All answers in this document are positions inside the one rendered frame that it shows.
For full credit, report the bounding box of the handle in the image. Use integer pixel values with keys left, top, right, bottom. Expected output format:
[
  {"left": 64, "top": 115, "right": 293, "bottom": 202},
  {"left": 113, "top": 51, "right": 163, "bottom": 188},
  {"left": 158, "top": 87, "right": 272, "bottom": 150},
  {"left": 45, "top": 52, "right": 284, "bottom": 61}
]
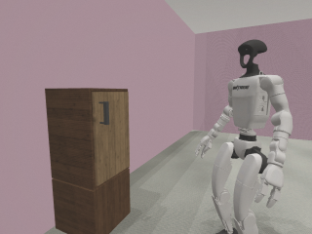
[{"left": 99, "top": 101, "right": 109, "bottom": 125}]

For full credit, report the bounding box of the robot head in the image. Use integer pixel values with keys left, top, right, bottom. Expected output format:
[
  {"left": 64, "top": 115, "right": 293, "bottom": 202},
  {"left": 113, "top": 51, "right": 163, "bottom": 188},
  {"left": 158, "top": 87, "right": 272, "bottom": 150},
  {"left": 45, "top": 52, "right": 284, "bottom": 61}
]
[{"left": 238, "top": 39, "right": 267, "bottom": 78}]

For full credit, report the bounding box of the right robot upper arm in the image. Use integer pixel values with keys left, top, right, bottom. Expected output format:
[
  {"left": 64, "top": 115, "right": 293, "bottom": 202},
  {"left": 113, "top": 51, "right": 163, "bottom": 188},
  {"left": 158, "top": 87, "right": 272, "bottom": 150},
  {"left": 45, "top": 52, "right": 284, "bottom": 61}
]
[{"left": 223, "top": 79, "right": 236, "bottom": 118}]

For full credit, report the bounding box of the robot left forearm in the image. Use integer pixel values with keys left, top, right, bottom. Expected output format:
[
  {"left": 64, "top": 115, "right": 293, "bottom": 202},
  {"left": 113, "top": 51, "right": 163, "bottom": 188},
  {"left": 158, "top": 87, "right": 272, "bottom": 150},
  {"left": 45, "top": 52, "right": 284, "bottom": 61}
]
[{"left": 267, "top": 111, "right": 293, "bottom": 168}]

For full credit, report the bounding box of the cupboard door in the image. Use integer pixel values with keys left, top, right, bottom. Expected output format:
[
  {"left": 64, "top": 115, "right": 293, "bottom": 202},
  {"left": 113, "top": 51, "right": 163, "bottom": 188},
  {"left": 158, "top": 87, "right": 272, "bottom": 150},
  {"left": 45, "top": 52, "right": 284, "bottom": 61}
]
[{"left": 92, "top": 92, "right": 130, "bottom": 186}]

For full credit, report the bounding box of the robot right forearm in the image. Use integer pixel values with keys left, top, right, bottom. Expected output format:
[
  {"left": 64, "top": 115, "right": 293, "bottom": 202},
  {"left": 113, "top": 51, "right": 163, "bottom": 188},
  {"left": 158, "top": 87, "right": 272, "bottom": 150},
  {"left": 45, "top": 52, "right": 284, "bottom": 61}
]
[{"left": 208, "top": 111, "right": 230, "bottom": 139}]

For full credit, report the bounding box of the left robot upper arm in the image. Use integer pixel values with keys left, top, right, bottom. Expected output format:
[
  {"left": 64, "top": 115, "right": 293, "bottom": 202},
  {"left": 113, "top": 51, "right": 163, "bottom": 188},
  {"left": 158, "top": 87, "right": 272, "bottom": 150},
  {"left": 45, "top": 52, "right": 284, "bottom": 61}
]
[{"left": 258, "top": 75, "right": 291, "bottom": 127}]

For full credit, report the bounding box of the robot left shin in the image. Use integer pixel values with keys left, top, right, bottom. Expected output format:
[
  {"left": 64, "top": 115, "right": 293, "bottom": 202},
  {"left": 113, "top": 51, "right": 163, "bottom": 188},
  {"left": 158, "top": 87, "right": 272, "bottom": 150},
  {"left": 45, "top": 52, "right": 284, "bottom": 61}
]
[{"left": 234, "top": 213, "right": 258, "bottom": 234}]

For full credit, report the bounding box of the left robot hand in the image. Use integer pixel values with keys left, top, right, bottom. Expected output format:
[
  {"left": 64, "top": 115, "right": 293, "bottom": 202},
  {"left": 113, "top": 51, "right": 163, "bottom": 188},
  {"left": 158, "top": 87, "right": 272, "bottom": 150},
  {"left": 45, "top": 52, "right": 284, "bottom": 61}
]
[{"left": 254, "top": 164, "right": 285, "bottom": 209}]

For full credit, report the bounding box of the right robot hand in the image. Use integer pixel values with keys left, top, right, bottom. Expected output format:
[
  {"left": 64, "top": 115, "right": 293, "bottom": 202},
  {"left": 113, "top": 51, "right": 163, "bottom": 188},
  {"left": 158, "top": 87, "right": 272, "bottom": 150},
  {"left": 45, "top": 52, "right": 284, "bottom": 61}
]
[{"left": 195, "top": 136, "right": 214, "bottom": 158}]

